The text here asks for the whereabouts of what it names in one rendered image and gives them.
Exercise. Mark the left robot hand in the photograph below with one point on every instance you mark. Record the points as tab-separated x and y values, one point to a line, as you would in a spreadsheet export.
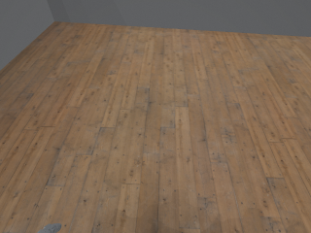
51	228

